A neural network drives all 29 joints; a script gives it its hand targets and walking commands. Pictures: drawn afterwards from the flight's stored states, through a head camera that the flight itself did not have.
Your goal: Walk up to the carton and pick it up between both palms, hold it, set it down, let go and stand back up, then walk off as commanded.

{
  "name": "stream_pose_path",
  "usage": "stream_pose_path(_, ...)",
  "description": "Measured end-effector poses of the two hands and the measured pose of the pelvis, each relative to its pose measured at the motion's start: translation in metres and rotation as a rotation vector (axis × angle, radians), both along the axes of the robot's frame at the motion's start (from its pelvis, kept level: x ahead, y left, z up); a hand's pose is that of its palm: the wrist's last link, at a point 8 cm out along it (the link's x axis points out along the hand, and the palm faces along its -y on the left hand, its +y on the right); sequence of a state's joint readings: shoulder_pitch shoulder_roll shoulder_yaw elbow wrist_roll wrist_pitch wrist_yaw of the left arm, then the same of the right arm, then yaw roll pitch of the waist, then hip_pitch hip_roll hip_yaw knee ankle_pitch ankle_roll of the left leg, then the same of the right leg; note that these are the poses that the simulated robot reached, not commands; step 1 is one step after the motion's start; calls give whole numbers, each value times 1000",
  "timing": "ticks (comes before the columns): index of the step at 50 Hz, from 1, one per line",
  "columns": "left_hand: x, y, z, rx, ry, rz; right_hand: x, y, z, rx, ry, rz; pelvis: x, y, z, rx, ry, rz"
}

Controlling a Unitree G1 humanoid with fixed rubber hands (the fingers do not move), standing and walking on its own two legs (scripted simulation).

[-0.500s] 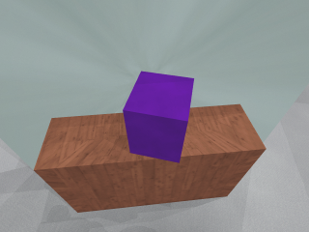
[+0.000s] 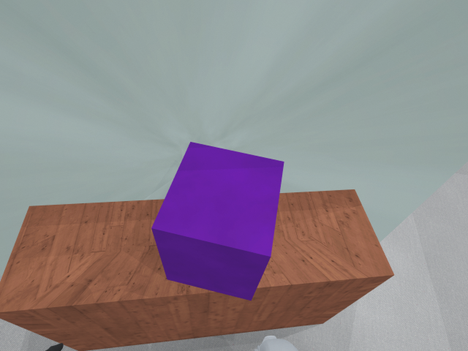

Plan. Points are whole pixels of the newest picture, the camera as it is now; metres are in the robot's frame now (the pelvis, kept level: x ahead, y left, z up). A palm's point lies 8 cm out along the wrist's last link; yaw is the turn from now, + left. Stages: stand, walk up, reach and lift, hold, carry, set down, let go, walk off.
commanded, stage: walk up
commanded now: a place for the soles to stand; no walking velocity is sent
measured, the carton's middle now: (221, 224) +0.40 +0.00 -0.09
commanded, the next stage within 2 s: none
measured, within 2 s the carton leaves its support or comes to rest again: neither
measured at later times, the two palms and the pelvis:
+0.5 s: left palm out of the picture +0.12 +0.29 -0.12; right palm out of the picture +0.12 -0.36 -0.11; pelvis +0.02 -0.03 -0.02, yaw +4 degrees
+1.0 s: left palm out of the picture +0.08 +0.29 -0.11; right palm (407, 342) +0.16 -0.32 -0.10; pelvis +0.02 -0.02 +0.01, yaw +6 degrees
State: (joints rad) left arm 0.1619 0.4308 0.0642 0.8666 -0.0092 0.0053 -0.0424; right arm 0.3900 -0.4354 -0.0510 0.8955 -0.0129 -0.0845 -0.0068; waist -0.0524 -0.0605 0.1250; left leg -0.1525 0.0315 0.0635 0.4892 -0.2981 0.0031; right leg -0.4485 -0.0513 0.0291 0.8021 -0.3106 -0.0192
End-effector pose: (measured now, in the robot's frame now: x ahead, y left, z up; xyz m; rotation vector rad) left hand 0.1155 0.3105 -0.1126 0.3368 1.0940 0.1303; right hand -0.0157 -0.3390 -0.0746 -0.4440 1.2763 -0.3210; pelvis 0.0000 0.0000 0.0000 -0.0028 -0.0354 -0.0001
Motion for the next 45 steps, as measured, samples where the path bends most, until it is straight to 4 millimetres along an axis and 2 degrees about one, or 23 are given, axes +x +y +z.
stream_pose_path(4,37,-20,-1,40,-30,-19,30,-17,-23,37,-2,2,19,-20,-12,12,7,5)
stream_pose_path(6,46,-32,0,56,-41,-18,52,-24,-36,57,-20,1,24,-29,-15,-10,0,2)
stream_pose_path(11,52,-52,14,62,-68,5,110,-19,-45,116,-100,55,33,-41,-9,25,-6,10)
stream_pose_path(16,46,-49,19,78,-84,43,142,-18,-48,129,-129,108,34,-44,-10,27,2,26)
stream_pose_path(20,32,-33,12,85,-70,84,147,-19,-46,104,-123,129,30,-40,-15,23,9,45)
stream_pose_path(24,14,-19,-2,73,-37,127,139,-18,-41,70,-101,144,25,-35,-19,27,4,60)
stream_pose_path(28,-10,-19,-7,55,17,162,142,-18,-32,62,-97,156,25,-35,-15,1,14,77)
stream_pose_path(34,-43,-27,-9,48,82,167,168,-10,-27,84,-162,179,19,-35,-9,-4,-2,84)
stream_pose_path(38,-46,-29,-3,30,82,173,174,2,-24,110,-171,194,17,-31,-3,-3,0,86)
stream_pose_path(45,-38,-23,5,22,60,174,173,14,-22,131,-141,200,18,-26,5,-2,9,90)
